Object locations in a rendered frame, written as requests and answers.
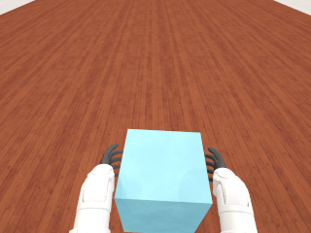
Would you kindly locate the robot right forearm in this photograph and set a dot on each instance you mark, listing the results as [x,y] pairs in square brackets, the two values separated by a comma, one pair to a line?
[234,203]

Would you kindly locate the right robot hand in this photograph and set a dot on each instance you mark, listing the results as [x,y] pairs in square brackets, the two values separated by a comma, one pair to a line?
[218,162]

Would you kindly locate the left robot hand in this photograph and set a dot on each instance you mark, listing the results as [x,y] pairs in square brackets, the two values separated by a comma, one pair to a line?
[107,157]

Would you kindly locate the carton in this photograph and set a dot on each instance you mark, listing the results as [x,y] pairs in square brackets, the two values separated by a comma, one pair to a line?
[163,184]

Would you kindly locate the robot left forearm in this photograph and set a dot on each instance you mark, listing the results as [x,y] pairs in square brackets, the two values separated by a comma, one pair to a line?
[95,201]

